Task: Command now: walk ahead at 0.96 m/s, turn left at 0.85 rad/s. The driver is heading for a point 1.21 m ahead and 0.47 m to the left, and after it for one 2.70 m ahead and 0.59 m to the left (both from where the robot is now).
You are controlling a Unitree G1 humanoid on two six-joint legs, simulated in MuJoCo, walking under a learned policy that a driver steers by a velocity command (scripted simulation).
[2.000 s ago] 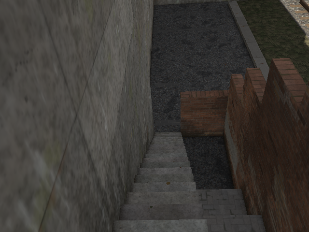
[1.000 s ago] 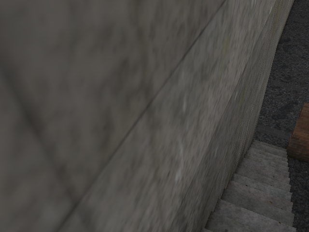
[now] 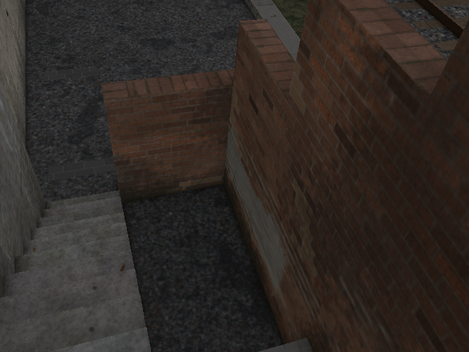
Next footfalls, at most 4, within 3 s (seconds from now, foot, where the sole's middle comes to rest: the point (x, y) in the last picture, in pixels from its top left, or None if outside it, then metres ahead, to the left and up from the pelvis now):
0.38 left None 0.53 -0.29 -2.53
0.44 right None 0.65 -0.39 -2.51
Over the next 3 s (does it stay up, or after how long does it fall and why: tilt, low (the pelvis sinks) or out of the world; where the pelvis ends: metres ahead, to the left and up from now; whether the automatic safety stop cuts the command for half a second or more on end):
falls after 0.56 s (tilt)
